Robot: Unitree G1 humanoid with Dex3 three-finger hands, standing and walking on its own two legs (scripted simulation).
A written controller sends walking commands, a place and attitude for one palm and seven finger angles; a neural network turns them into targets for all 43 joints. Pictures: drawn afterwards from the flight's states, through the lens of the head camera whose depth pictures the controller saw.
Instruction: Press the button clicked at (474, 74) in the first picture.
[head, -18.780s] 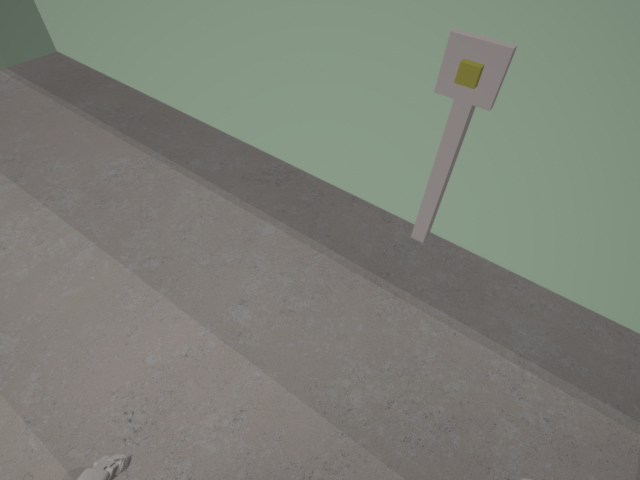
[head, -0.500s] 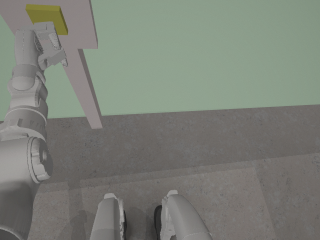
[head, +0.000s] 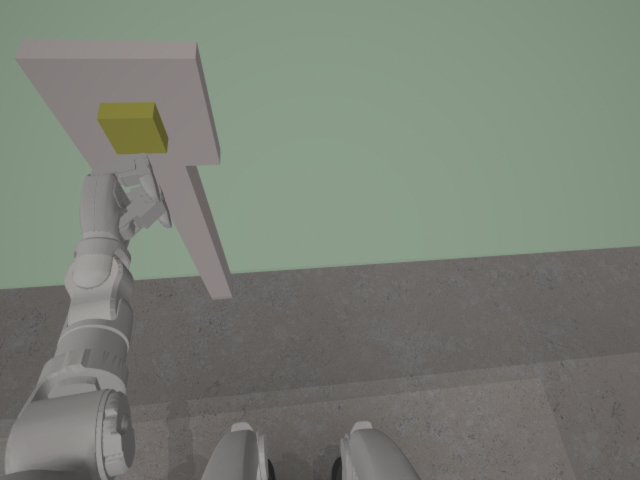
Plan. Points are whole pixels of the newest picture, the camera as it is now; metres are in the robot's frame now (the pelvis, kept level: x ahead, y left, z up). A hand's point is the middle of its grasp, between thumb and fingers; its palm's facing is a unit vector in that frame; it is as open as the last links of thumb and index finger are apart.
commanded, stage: pull the fist back off the button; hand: left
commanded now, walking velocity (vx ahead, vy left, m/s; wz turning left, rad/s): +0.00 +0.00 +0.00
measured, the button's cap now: (135, 127) +0.54 +0.21 +0.07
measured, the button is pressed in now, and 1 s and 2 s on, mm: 0 0 0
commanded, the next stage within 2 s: draw the hand back to the body in 0.30 s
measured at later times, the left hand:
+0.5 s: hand (155, 237) +0.39 +0.18 +0.05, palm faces +0.06 -1.00 -0.02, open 3.1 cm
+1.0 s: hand (70, 300) +0.29 +0.20 +0.14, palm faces +0.14 -0.97 -0.18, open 3.1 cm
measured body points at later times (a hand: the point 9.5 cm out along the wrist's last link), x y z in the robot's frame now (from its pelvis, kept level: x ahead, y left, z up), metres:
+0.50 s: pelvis +0.00 +0.00 +0.00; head +0.10 +0.01 +0.44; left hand +0.38 +0.23 +0.05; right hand +0.12 -0.25 -0.11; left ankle +0.01 +0.09 -0.65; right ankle +0.00 -0.12 -0.65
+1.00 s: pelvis +0.01 -0.01 +0.06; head +0.02 -0.02 +0.51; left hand +0.27 +0.25 +0.15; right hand +0.18 -0.25 -0.03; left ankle +0.01 +0.09 -0.65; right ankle +0.00 -0.12 -0.65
